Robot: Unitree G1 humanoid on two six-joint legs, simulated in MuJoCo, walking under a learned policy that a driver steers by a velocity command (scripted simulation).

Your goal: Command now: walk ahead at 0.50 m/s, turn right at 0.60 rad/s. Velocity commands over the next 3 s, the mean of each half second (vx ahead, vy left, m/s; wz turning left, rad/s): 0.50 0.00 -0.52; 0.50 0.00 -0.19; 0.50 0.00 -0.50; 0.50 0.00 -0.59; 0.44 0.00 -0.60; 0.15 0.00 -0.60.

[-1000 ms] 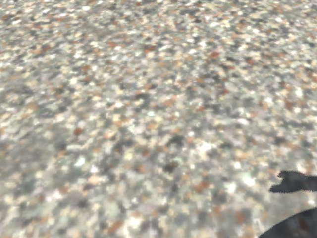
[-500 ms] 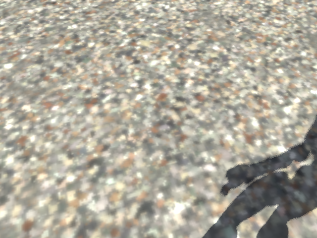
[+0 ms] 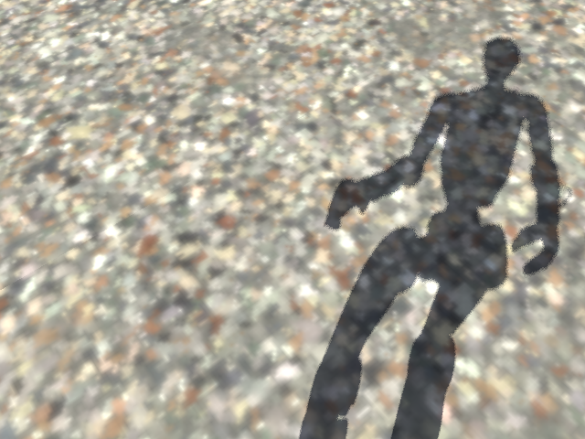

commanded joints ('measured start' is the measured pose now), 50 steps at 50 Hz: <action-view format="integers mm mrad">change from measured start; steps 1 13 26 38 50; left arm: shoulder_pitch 74 188 97 -180 71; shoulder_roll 123 160 85 31 104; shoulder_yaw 35 47 10 -22 11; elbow -52 39 16 -47 25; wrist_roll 17 -8 7 0 26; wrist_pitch -23 -13 -26 -46 -37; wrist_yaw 12 53 43 6 8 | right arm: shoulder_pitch -55 -304 -6 129 6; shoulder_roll -137 -72 -54 -151 -109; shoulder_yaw -27 -5 -19 -36 -15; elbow -112 -182 -81 11 -72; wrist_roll -22 -14 -34 8 -29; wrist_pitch -41 -18 -11 16 -27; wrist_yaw -2 19 13 3 0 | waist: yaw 30 90 3 -64 27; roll -53 -87 94 74 -74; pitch -145 -55 -76 -24 -112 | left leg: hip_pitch -362 -159 238 238 -356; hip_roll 69 -40 172 176 62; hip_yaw -91 -77 -361 -128 -76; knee -28 -651 -971 -1014 -102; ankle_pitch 114 523 237 439 150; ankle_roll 7 -49 212 193 13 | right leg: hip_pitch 384 195 -244 -112 375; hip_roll -269 -180 -140 -118 -265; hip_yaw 446 345 138 33 418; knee -322 -293 546 -19 -359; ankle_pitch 115 62 -139 177 120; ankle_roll -207 -119 72 86 -167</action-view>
